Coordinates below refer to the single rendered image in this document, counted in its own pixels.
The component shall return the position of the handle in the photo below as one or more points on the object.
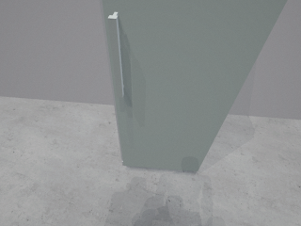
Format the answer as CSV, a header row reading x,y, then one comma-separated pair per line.
x,y
113,25

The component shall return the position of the fridge door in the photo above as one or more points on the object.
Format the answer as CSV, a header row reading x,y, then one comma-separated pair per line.
x,y
183,65

